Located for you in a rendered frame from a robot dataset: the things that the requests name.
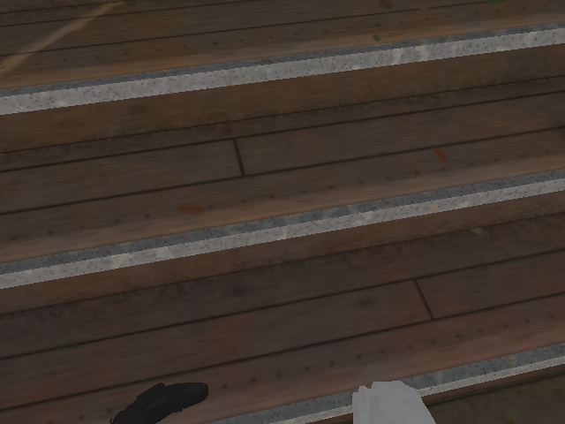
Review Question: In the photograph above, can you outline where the left robot hand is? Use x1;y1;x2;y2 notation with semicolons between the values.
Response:
109;382;208;424

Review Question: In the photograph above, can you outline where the right robot thigh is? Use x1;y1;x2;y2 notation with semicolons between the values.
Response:
352;381;436;424

